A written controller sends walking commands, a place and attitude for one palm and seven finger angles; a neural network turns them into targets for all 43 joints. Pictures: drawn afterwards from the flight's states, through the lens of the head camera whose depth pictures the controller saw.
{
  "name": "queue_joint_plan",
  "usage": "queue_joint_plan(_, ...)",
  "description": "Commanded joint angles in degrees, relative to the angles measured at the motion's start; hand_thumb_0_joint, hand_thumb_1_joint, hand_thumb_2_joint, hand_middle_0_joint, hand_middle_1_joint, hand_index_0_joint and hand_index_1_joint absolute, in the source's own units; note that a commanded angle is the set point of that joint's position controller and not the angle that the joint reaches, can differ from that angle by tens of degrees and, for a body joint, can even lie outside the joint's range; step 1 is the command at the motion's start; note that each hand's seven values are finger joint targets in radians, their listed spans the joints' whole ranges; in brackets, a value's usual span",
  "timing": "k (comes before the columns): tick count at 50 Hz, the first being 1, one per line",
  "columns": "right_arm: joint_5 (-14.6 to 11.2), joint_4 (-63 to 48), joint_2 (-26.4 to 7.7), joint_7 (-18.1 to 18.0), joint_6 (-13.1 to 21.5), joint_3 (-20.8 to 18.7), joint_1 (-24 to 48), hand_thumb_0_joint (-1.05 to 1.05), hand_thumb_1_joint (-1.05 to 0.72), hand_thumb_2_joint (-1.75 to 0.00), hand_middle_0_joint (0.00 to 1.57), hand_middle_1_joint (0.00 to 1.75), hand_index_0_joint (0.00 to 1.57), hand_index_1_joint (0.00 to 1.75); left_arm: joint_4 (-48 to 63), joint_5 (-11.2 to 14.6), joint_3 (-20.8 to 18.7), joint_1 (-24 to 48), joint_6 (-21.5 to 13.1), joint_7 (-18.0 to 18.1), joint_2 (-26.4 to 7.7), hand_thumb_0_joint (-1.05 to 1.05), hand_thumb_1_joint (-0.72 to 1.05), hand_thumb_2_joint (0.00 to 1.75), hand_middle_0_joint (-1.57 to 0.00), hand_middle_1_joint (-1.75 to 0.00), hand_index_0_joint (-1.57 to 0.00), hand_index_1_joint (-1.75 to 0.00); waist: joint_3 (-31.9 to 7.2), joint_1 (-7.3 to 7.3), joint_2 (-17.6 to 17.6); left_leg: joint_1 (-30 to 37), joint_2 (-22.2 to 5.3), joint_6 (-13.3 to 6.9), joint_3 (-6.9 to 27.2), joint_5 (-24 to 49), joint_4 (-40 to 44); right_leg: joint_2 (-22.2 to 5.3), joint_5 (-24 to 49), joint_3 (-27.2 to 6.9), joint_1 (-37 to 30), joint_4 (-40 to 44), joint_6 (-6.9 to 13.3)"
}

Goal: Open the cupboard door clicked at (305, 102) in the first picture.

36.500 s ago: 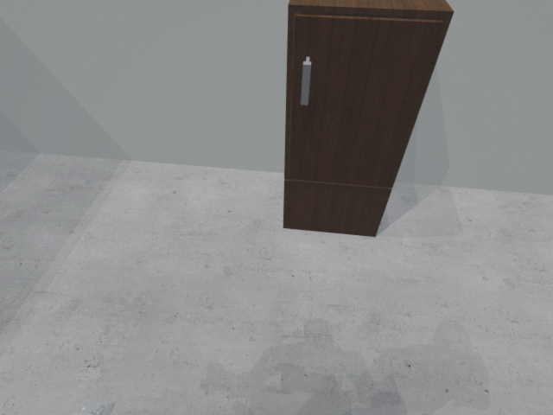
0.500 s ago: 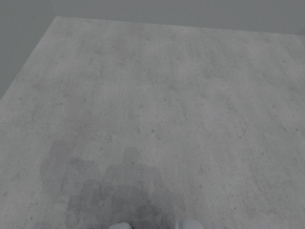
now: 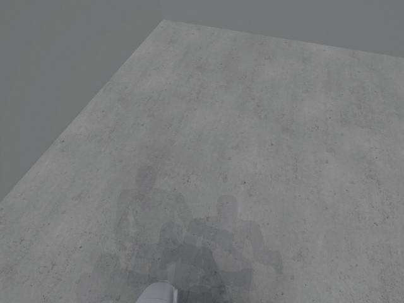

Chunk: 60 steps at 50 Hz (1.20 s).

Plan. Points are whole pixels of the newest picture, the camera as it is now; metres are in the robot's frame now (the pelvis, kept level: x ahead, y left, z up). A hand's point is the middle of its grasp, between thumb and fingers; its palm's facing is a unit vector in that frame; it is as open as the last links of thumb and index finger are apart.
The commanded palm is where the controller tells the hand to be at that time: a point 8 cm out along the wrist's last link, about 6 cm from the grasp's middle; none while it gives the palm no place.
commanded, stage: turn to face it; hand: left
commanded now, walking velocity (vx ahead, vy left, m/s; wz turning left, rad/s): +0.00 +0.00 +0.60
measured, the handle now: out of the picture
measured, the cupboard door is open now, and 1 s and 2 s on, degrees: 44 44 44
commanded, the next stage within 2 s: none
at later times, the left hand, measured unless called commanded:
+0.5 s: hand out of the picture +0.07 +0.22 -0.16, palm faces +0.29 -0.92 -0.28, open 7.4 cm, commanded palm none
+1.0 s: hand out of the picture -0.04 +0.19 -0.19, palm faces +0.60 -0.76 -0.24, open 7.4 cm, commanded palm none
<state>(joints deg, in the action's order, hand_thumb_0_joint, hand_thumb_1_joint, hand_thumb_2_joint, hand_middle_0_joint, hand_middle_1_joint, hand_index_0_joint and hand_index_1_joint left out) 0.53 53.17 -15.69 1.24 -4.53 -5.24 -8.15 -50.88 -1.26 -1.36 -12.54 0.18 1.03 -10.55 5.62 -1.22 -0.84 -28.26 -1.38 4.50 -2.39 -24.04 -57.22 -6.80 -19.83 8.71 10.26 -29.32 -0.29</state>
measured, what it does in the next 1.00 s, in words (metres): steps on the spot, turning left: left foot, then right foot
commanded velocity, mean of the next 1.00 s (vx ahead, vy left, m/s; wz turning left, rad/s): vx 0.00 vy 0.00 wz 0.60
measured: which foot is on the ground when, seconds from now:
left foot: up 0.00-0.12, down 0.14-0.54, up 0.56-0.88, down 0.90-1.00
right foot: down 0.00-0.14, up 0.16-0.52, down 0.54-0.90, up 0.92-1.00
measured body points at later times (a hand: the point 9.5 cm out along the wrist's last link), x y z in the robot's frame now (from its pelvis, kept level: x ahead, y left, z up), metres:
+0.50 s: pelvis +0.03 -0.02 -0.01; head +0.08 +0.00 +0.44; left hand +0.06 +0.27 -0.14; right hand +0.18 -0.24 -0.15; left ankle +0.01 +0.12 -0.74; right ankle +0.07 -0.15 -0.72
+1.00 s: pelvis +0.04 -0.02 -0.02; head +0.07 +0.03 +0.43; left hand -0.07 +0.23 -0.17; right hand +0.29 -0.16 -0.14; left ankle -0.01 +0.07 -0.74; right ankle +0.08 -0.16 -0.69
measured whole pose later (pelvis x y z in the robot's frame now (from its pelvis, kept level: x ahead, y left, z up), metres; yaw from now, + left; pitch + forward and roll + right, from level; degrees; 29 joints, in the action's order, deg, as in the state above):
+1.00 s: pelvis +0.04 -0.02 -0.02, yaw +36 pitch +1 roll +0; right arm 0.9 50.9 -12.4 0.8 -1.6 -3.2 -7.1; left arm -52.5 -1.1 -4.0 -12.6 4.0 0.9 -15.3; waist 5.6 0.3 -4.1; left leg -19.1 0.4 -2.3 -3.3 -18.2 -36.4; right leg -7.5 -30.7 5.3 23.9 -60.1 -4.0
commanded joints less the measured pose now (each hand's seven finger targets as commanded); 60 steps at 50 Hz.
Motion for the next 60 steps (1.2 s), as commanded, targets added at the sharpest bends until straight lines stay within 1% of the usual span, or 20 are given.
queue_joint_plan(1,0.0,-6.3,-0.9,0.7,2.0,0.9,6.5,0.0,-0.9,-0.9,0.2,0.3,0.2,0.3,2.3,-0.4,-4.0,-6.0,-0.9,1.0,-13.5,0.0,0.9,0.9,-0.2,-0.3,-0.2,-0.3,-6.9,4.07,-11.0,-0.6,0.9,-0.9,-4.0,-0.6,11.9,-12.7,48.0,-4.8,-12.0,2.0,5.9)
queue_joint_plan(4,0.0,-6.2,-2.0,0.4,2.5,0.8,3.9,0.0,-0.9,-0.9,0.2,0.3,0.2,0.3,2.5,-0.2,-4.6,-4.6,-0.8,0.7,-14.4,0.0,0.9,0.9,-0.2,-0.3,-0.2,-0.3,-8.3,2.28,-11.7,7.3,2.3,-2.4,-5.8,3.6,20.3,-13.1,47.7,-2.5,-8.7,-2.5,4.6)
queue_joint_plan(6,0.5,-4.4,-5.5,0.2,3.0,-0.2,-3.7,0.0,-0.9,-0.9,0.2,0.3,0.2,0.3,3.0,0.5,-4.5,-2.9,-0.7,0.3,-13.9,0.0,0.9,0.9,-0.2,-0.3,-0.2,-0.3,-12.6,-2.37,-5.2,23.2,0.4,-4.4,-3.1,18.8,30.6,-11.4,38.8,1.0,0.1,-15.4,0.6)
queue_joint_plan(7,1.0,-3.7,-12.6,-0.1,3.6,-2.0,-8.6,0.0,-0.9,-0.9,0.2,0.3,0.2,0.3,5.3,1.0,-3.9,-1.6,-0.4,-0.2,-10.0,0.0,0.9,0.9,-0.2,-0.3,-0.2,-0.3,-15.8,-4.99,12.0,34.5,-15.5,-12.0,18.2,39.2,32.1,-2.9,1.8,2.8,17.0,-29.4,-3.7)
queue_joint_plan(8,0.4,-2.9,-15.8,-0.7,3.4,-2.6,-12.3,0.0,-0.9,-0.9,0.2,0.3,0.2,0.3,7.6,0.8,-2.8,1.9,0.1,0.0,-8.4,0.0,0.9,0.9,-0.2,-0.3,-0.2,-0.3,-17.2,-6.0,16.4,35.2,-24.1,-19.8,29.0,58.4,32.8,0.8,-19.6,-3.8,24.6,-38.8,-4.6)
queue_joint_plan(9,0.5,-2.8,-15.2,-1.0,3.1,-2.3,-11.3,0.0,-0.9,-0.9,0.2,0.3,0.2,0.3,8.3,0.4,-3.1,3.0,0.9,0.5,-9.9,0.0,0.9,0.9,-0.2,-0.3,-0.2,-0.3,-15.6,-5.01,8.7,31.4,-24.6,-20.9,24.6,47.7,33.1,-0.9,-18.3,-8.5,24.8,-40.9,-3.8)
queue_joint_plan(14,0.6,-5.9,-9.2,-2.0,3.7,-0.4,0.6,0.0,-0.9,-0.9,0.2,0.3,0.2,0.3,4.0,0.0,-3.7,0.4,2.0,-0.5,-9.1,0.0,0.9,0.9,-0.2,-0.3,-0.2,-0.3,-7.0,1.0,10.6,16.2,-11.1,-12.9,14.4,24.9,38.0,0.7,-2.9,-8.9,20.6,-36.7,-4.6)
queue_joint_plan(24,0.7,-6.5,-9.7,-1.5,2.8,-1.7,1.4,0.0,-0.9,-0.9,0.2,0.3,0.2,0.3,4.9,0.7,-3.5,-2.4,0.5,-0.3,-8.2,0.0,0.9,0.9,-0.2,-0.3,-0.2,-0.3,-8.6,2.94,10.5,8.2,-7.7,-11.2,19.1,21.8,31.4,6.4,2.9,-5.7,1.0,-3.1,-3.9)
queue_joint_plan(25,0.2,-6.9,-8.0,-1.3,2.9,-1.6,2.2,0.0,-0.9,-0.9,0.2,0.3,0.2,0.3,4.4,0.4,-4.0,-5.4,-0.2,0.0,-10.5,0.0,0.9,0.9,-0.2,-0.3,-0.2,-0.3,-9.5,4.59,5.2,3.7,-4.4,-8.6,17.2,17.0,26.7,3.8,7.1,-8.1,-5.9,5.5,-3.5)
queue_joint_plan(27,0.0,-8.7,-3.6,-0.9,2.9,-1.1,2.0,0.0,-0.9,-0.9,0.2,0.3,0.2,0.3,4.8,-0.5,-5.2,-6.1,-0.7,0.9,-18.6,0.0,0.9,0.9,-0.2,-0.3,-0.2,-0.3,-8.9,5.44,-18.1,-7.6,5.2,-2.3,4.7,-12.5,-1.6,-22.6,11.7,-33.3,-5.9,15.7,6.9)
queue_joint_plan(29,0.5,-6.9,-4.3,-0.3,2.2,-1.2,0.1,0.0,-0.9,-0.9,0.2,0.3,0.2,0.3,5.9,-0.2,-3.8,0.0,-0.9,1.1,-13.1,0.0,0.9,0.9,-0.2,-0.3,-0.2,-0.3,-6.5,1.58,-11.2,-7.2,1.0,-2.4,6.9,-5.3,-13.0,-16.8,14.5,-23.0,-0.9,13.1,8.3)
queue_joint_plan(32,0.4,-4.8,-2.9,0.2,1.5,-0.7,-0.7,0.0,-0.9,-0.9,0.2,0.3,0.2,0.3,6.3,0.1,-2.9,2.3,-0.9,1.0,-10.0,0.0,0.9,0.9,-0.2,-0.3,-0.2,-0.3,-6.2,0.19,-14.2,-5.8,-0.5,-0.5,3.2,-0.1,-12.1,-11.1,29.8,-9.7,-2.5,9.0,6.1)
queue_joint_plan(40,-0.1,-5.9,-0.3,0.6,2.3,0.8,4.6,0.0,-0.9,-0.9,0.2,0.3,0.2,0.3,3.1,-0.6,-4.5,-4.8,-0.7,0.9,-13.3,0.0,0.9,0.9,-0.2,-0.3,-0.2,-0.3,-7.7,4.24,-11.9,2.5,0.6,-1.1,-3.6,-2.1,14.1,-14.2,39.6,-4.7,-9.7,2.7,6.5)
queue_joint_plan(43,0.1,-4.9,-2.0,0.4,2.8,0.4,-0.5,0.0,-0.9,-0.9,0.2,0.3,0.2,0.3,3.4,0.0,-5.0,-2.9,-0.4,0.4,-13.9,0.0,0.9,0.9,-0.2,-0.3,-0.2,-0.3,-9.2,1.06,-9.8,13.4,1.5,-2.5,-4.4,8.1,26.4,-13.4,33.3,-1.0,-3.7,-3.8,3.2)
queue_joint_plan(44,0.3,-3.8,-4.7,0.3,3.2,-0.3,-4.3,0.0,-0.9,-0.9,0.2,0.3,0.2,0.3,3.8,0.5,-4.8,-2.4,-0.1,0.2,-12.8,0.0,0.9,0.9,-0.2,-0.3,-0.2,-0.3,-11.5,-1.25,-3.0,22.9,-0.7,-3.8,-1.2,17.2,32.2,-11.8,26.7,1.0,2.7,-11.7,0.5)
queue_joint_plan(45,0.8,-3.5,-11.2,0.0,3.6,-1.9,-8.2,0.0,-0.9,-0.9,0.2,0.3,0.2,0.3,5.8,0.8,-4.0,-1.5,0.2,-0.2,-8.9,0.0,0.9,0.9,-0.2,-0.3,-0.2,-0.3,-14.0,-3.44,14.5,32.2,-16.0,-10.7,20.0,34.9,34.3,-3.2,-3.8,3.1,18.3,-25.1,-4.1)
queue_joint_plan(46,0.6,-2.4,-14.4,-0.8,3.2,-2.7,-12.3,0.0,-0.9,-0.9,0.2,0.3,0.2,0.3,8.1,0.6,-3.0,3.4,0.8,0.1,-7.3,0.0,0.9,0.9,-0.2,-0.3,-0.2,-0.3,-14.1,-5.5,17.0,31.8,-23.7,-18.2,29.0,51.4,35.0,0.1,-20.3,-3.3,25.3,-34.2,-4.7)
queue_joint_plan(47,0.9,-2.3,-14.1,-1.2,3.1,-2.3,-11.9,0.0,-0.9,-0.9,0.2,0.3,0.2,0.3,8.8,0.3,-3.2,4.8,1.2,0.3,-8.8,0.0,0.9,0.9,-0.2,-0.3,-0.2,-0.3,-12.7,-4.75,10.2,28.3,-24.1,-19.7,25.0,42.3,35.1,-1.2,-17.4,-7.5,25.1,-38.0,-3.8)
queue_joint_plan(51,0.7,-4.7,-8.3,-2.2,3.8,-0.4,-1.5,0.0,-0.9,-0.9,0.2,0.3,0.2,0.3,4.6,0.0,-3.8,2.7,1.9,-0.5,-8.7,0.0,0.9,0.9,-0.2,-0.3,-0.2,-0.3,-6.9,0.37,11.0,17.6,-12.0,-12.7,15.8,27.4,38.4,0.1,-2.7,-9.3,22.8,-38.7,-4.4)
queue_joint_plan(60,1.0,-4.5,-9.4,-1.7,3.3,-1.3,-2.7,0.0,-0.9,-0.9,0.2,0.3,0.2,0.3,5.9,0.4,-3.1,4.1,1.4,-0.3,-7.6,0.0,0.9,0.9,-0.2,-0.3,-0.2,-0.3,-7.7,0.02,10.8,16.7,-9.9,-13.4,19.5,25.3,36.5,4.6,-4.4,-7.3,14.0,-17.4,-4.4)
